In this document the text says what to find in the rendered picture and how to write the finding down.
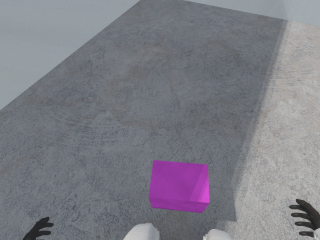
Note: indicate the robot thigh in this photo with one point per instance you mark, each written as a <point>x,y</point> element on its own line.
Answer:
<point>143,231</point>
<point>214,234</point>

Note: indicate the carton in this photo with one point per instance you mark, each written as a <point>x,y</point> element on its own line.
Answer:
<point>179,186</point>

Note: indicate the robot left hand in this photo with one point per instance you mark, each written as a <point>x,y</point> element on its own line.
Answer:
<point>34,232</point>

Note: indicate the robot right hand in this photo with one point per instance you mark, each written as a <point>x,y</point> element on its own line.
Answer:
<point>311,214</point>

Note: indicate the robot right thigh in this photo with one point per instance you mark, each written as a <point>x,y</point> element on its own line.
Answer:
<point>214,234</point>

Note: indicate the robot left thigh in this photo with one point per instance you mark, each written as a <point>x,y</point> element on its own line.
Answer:
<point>143,231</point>

